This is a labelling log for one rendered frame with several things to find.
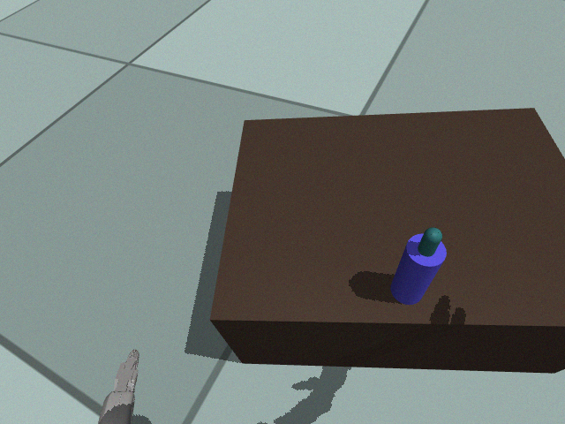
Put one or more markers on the bottle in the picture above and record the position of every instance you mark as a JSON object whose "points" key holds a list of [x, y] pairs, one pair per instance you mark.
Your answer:
{"points": [[421, 260]]}

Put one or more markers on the left robot hand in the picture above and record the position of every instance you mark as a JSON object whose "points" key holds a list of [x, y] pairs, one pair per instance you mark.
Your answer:
{"points": [[118, 405]]}

